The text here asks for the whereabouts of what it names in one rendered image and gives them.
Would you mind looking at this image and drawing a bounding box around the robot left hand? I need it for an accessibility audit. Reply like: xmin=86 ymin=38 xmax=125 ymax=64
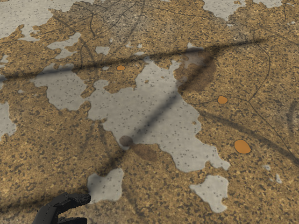
xmin=32 ymin=192 xmax=92 ymax=224

